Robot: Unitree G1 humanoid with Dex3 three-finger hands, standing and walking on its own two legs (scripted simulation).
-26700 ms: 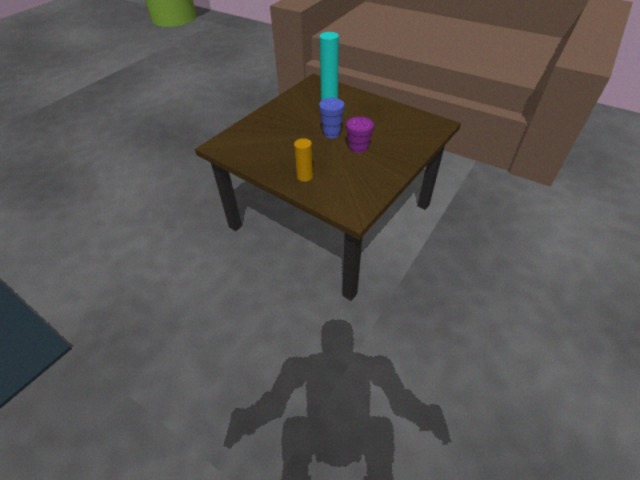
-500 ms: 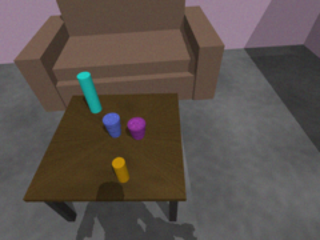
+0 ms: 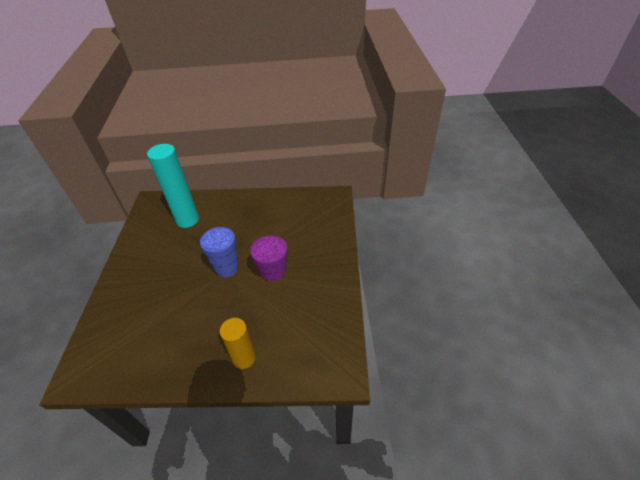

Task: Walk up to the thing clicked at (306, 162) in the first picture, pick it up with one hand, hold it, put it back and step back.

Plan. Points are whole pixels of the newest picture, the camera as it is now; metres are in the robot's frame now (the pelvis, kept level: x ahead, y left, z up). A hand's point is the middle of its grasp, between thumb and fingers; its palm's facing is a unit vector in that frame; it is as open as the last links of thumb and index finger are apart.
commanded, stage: stand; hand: left
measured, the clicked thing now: (238, 344) +0.46 +0.21 -0.30
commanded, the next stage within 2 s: step back in 0.92 s
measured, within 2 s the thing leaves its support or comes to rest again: neither
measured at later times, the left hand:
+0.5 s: hand out of the picture +0.08 +0.25 -0.16, palm faces -0.02 -0.94 -0.35, open 7.3 cm
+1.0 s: hand out of the picture +0.09 +0.25 -0.16, palm faces +0.01 -0.94 -0.35, open 7.3 cm
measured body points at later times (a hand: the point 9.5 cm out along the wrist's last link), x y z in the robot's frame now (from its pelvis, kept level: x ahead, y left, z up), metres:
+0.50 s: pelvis +0.01 +0.00 +0.00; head +0.02 -0.01 +0.45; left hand +0.08 +0.30 -0.13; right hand +0.07 -0.30 -0.14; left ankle +0.02 +0.14 -0.75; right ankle +0.00 -0.14 -0.75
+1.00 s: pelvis +0.01 -0.01 +0.00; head +0.03 -0.01 +0.44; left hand +0.09 +0.30 -0.13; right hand +0.09 -0.31 -0.14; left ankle +0.02 +0.14 -0.75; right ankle +0.00 -0.14 -0.75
